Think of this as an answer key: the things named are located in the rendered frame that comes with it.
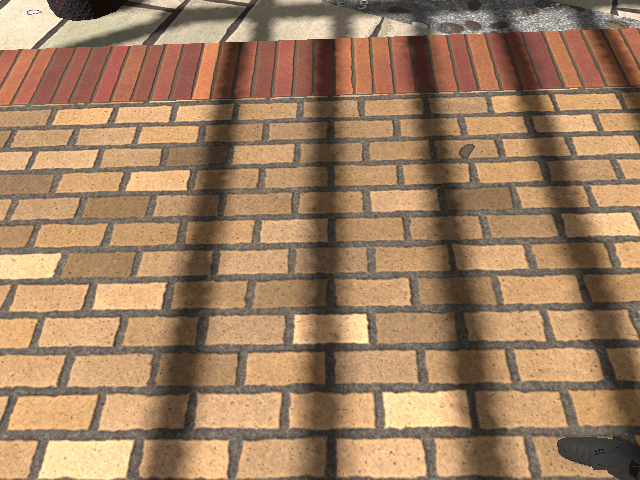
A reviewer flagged right robot hand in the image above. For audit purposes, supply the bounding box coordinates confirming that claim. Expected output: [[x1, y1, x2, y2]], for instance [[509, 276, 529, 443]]
[[557, 436, 640, 480]]

